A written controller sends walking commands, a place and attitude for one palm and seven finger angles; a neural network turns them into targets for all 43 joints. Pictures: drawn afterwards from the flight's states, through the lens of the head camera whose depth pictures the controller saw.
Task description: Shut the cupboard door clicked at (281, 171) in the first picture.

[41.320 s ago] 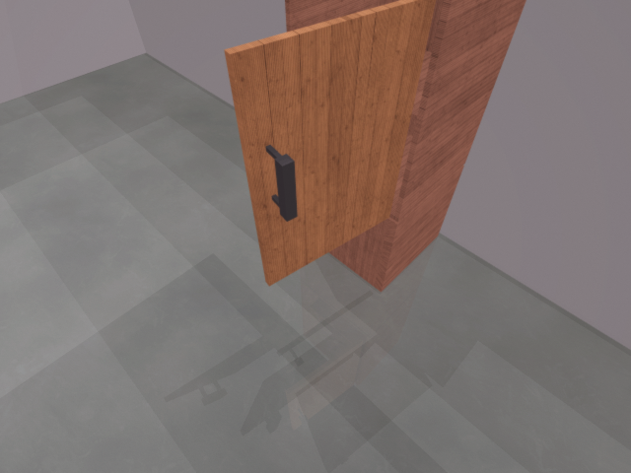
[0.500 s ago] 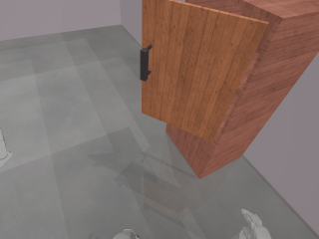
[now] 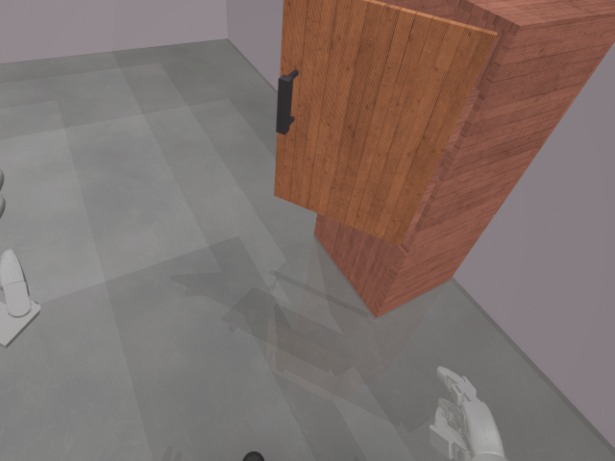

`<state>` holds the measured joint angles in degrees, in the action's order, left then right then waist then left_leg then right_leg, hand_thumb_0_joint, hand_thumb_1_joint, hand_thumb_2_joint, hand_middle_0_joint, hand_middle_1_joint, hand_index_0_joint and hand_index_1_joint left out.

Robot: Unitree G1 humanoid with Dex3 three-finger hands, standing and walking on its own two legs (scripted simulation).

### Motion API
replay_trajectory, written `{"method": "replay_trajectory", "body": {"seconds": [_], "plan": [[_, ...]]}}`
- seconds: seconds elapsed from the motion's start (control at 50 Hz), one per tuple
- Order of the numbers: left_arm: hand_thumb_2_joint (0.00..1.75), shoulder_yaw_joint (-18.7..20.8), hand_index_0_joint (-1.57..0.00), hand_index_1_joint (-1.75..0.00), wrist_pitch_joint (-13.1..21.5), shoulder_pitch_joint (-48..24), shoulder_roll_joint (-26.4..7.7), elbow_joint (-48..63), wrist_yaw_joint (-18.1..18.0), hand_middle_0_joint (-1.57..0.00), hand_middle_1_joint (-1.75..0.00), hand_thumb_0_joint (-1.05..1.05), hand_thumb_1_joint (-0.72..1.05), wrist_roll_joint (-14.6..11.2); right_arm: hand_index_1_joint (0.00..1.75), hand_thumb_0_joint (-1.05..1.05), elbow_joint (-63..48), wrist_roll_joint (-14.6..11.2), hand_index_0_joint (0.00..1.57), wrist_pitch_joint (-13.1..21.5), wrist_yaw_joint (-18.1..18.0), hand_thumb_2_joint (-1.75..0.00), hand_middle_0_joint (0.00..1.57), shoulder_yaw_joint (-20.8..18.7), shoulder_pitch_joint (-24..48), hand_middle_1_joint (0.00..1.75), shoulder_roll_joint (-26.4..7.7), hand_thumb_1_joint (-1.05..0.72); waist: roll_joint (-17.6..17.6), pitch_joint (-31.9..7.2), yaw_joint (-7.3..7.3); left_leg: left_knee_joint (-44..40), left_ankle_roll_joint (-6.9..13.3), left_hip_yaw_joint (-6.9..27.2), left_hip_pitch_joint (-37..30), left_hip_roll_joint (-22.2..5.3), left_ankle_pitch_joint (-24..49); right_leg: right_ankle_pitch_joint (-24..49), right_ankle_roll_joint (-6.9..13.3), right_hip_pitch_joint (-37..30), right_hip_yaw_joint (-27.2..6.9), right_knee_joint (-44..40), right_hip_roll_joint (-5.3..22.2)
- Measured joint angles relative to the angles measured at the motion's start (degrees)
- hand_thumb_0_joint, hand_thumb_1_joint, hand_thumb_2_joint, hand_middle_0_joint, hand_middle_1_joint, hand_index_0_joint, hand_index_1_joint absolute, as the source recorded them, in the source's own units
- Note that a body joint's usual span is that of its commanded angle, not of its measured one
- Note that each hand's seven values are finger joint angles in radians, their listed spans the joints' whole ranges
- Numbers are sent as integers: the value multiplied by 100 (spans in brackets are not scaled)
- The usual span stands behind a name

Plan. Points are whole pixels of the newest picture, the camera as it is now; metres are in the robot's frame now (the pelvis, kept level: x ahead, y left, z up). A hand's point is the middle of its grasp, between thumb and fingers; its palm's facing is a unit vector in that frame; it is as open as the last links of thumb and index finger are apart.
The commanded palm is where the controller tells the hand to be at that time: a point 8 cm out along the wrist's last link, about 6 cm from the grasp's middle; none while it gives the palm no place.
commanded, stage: stop stepping back and stand still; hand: left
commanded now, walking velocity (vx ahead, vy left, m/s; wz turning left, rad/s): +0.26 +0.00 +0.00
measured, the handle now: (288, 101) +0.88 +0.12 +0.01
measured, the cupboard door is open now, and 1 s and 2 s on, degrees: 35 35 35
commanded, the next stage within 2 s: let the arm hang, fingers relaxed in 1.98 s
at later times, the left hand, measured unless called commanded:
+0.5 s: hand out of the picture +0.14 +0.30 +0.17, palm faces +0.40 -0.81 -0.42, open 7.4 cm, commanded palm +0.05 +0.34 +0.18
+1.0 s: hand out of the picture +0.09 +0.35 +0.17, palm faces +0.39 -0.80 -0.46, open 7.4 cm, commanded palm +0.04 +0.39 +0.18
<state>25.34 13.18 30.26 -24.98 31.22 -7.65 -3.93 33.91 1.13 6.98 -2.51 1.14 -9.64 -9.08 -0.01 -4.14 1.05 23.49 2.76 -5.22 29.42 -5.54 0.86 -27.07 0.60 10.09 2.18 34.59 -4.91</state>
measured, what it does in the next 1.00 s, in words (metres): walks backwards: right foot, then left foot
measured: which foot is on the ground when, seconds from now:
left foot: down 0.00-0.48, up 0.50-0.60, down 0.62-1.00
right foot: up 0.00-0.04, down 0.06-0.64, up 0.66-0.84, down 0.86-1.00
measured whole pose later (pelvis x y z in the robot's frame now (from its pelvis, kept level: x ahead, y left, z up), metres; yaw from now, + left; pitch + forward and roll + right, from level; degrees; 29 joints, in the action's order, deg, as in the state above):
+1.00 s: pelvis -0.11 +0.09 +0.00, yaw -2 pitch -1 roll -3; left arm 23.4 10.0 33.2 -26.1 29.9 -9.1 -2.3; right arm 35.1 0.2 2.5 -3.7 1.3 -13.0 -11.1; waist -0.6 -2.2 -0.2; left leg 33.7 0.5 -2.5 23.2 0.2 -12.5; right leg -18.3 1.6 10.7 1.8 29.5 -3.5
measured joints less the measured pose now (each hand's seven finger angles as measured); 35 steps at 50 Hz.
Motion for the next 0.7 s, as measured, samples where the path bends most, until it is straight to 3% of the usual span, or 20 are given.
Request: {"method": "replay_trajectory", "body": {"seconds": [0.04,0.06,0.12,0.2,0.26,0.32,0.4,0.46,0.5,0.54,0.56,0.6,0.64,0.7], "plan": [[90,35,-20,-30,13,81,-113,173,-21,-20,-30,1,89,-22,30,1,-35,17,21,-2,4,-90,21,47,17,30,30,-90,239,-6,26,46,-101,-188,216,110,-48,159,169,-400,-88,-907,211],[90,41,-20,-30,35,65,-138,206,-29,-20,-30,1,89,-11,30,1,-33,29,21,-11,-3,-90,21,62,60,30,5,-90,286,51,53,228,-176,-252,365,119,-199,397,160,-410,-158,-1102,290],[90,-146,-21,-30,-82,-32,-142,139,-47,-21,-30,1,89,19,30,1,220,19,21,-121,-59,-90,21,37,-43,30,-114,-90,114,236,-8,690,-330,11,375,167,-944,377,-20,-412,-148,-754,233],[90,-142,-21,-30,-346,88,-214,77,-78,-21,-30,1,88,12,30,1,366,-81,21,-305,-177,-90,21,-9,-577,30,-243,-90,70,125,-252,938,-239,194,117,315,-846,59,-96,-688,-107,-389,274],[90,-99,-21,-30,-399,-7,-183,-117,-107,-21,-30,1,88,32,30,1,512,-101,21,-377,-279,-90,21,-86,-891,30,-355,-90,53,8,-411,1315,-249,241,108,393,-1098,-176,-41,-790,-41,-116,334],[90,-26,-21,-30,-389,-194,-108,-237,-131,-21,-30,1,88,58,30,1,650,-90,21,-418,-333,-90,21,-145,-1039,30,-448,-90,37,-9,-452,1683,-260,253,213,432,-1356,-402,33,-713,-10,232,399],[90,101,-21,-30,-353,-475,-72,-294,-112,-21,-30,1,89,33,30,1,711,-62,20,-380,-324,-90,20,-175,-974,30,-373,-90,62,173,-526,1541,-151,253,261,516,-817,-668,152,-468,-131,614,365],[90,155,-21,-30,-349,-529,-164,-252,-29,-21,-30,1,89,-29,30,1,557,-19,20,-267,-226,-90,20,-186,-818,30,-163,-90,21,414,-622,865,-352,293,180,579,-278,-822,276,-304,-197,484,124],[90,168,-21,-30,-276,-241,-297,-28,43,-21,-30,1,89,-49,30,1,399,-68,20,-207,-108,-90,20,-159,-787,30,-79,-90,-26,511,-678,953,-551,269,289,614,-926,-499,310,-306,-158,215,128],[90,305,-21,-30,-150,387,-406,368,49,-21,-30,1,89,-49,30,1,391,-82,20,-248,-28,-90,20,-92,-755,30,-30,-90,124,408,-389,2201,-591,357,432,665,-1544,-1,368,-174,-265,168,328],[90,348,-21,-30,-82,632,-399,488,26,-21,-30,1,89,-7,30,1,421,-67,20,-291,-24,-90,21,-60,-753,30,-21,-90,184,318,-227,2533,-546,395,319,636,-1711,124,270,-137,-367,143,393],[90,295,-21,-30,3,674,-330,451,-60,-21,-30,1,89,98,30,1,445,-51,21,-273,-62,-90,21,-21,-804,30,-63,-90,181,150,-36,2078,-447,452,-232,512,-1717,129,4,-97,-428,117,471],[90,125,-21,-30,-13,99,-165,65,-144,-21,-30,1,88,190,30,1,510,-88,21,-182,-153,-90,21,-54,-705,30,-142,-90,120,196,42,1723,-181,506,-428,586,-1544,77,-184,-2,-386,295,583],[90,39,-21,-30,-228,-681,172,-688,-239,-21,-30,1,89,184,30,1,627,-100,21,-106,-213,-90,21,5,-286,30,-90,-90,148,411,144,1431,105,353,-563,686,-1319,131,-161,201,-582,551,544]]}}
